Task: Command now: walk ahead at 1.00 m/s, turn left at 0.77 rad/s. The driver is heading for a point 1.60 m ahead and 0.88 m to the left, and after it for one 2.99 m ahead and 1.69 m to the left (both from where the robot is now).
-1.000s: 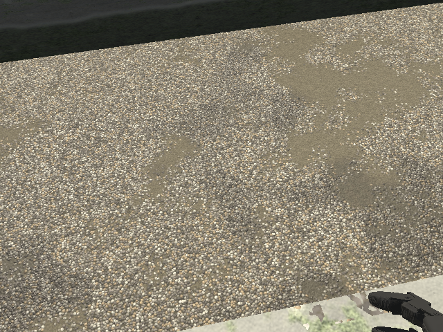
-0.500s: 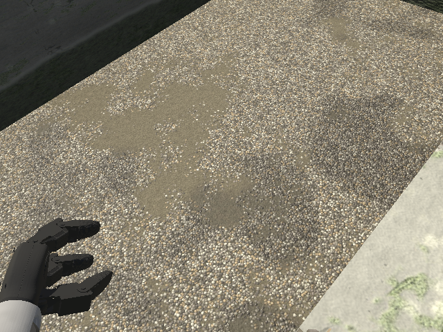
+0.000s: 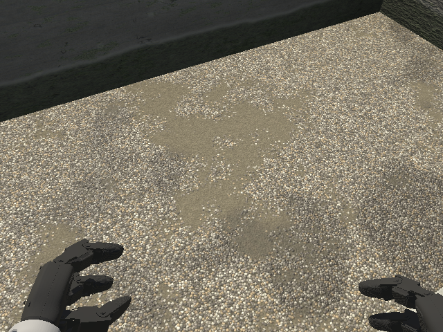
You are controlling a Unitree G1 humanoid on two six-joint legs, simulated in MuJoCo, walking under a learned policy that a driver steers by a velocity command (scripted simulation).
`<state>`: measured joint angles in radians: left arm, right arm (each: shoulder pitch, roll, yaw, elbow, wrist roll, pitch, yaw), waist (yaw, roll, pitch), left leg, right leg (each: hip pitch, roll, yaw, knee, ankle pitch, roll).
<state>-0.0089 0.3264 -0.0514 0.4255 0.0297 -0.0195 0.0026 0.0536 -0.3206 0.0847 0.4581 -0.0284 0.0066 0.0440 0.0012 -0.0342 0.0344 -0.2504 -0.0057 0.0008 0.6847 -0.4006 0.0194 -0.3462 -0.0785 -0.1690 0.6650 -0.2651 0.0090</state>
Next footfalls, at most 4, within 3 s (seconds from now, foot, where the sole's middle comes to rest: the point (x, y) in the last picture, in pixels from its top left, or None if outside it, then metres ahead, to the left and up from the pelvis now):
1.44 right None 0.01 -0.15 -0.76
1.78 left None -0.18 0.04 -0.76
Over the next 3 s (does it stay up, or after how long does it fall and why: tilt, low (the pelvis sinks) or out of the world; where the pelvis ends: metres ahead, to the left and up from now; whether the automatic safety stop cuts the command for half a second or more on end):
stays up -0.12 -0.08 0.01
